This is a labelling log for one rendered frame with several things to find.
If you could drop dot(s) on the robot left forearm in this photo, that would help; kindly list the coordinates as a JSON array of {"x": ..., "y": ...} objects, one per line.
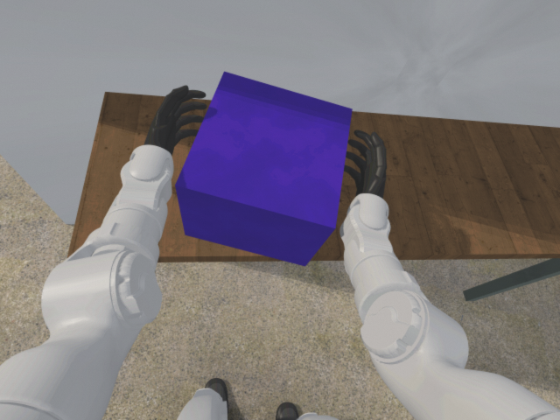
[{"x": 137, "y": 216}]

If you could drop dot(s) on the left robot thigh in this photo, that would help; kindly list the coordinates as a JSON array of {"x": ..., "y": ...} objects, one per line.
[{"x": 205, "y": 407}]

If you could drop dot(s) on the robot left shin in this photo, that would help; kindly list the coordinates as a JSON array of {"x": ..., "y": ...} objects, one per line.
[{"x": 206, "y": 392}]

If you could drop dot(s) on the robot left upper arm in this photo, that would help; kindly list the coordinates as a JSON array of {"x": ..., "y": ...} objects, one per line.
[{"x": 94, "y": 307}]

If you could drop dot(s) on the robot right upper arm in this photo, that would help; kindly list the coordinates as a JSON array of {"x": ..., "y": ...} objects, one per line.
[{"x": 421, "y": 353}]

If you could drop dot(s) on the robot left hand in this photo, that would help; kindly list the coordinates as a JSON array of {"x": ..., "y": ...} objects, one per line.
[{"x": 165, "y": 129}]

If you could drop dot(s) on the robot right forearm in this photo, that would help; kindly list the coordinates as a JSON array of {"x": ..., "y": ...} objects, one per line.
[{"x": 369, "y": 258}]

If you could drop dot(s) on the robot right hand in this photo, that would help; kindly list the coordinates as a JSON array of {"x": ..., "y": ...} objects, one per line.
[{"x": 372, "y": 176}]

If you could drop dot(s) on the carton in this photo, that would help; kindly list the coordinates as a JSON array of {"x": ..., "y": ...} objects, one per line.
[{"x": 265, "y": 170}]

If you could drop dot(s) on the table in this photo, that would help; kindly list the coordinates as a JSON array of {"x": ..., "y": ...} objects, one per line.
[{"x": 455, "y": 189}]

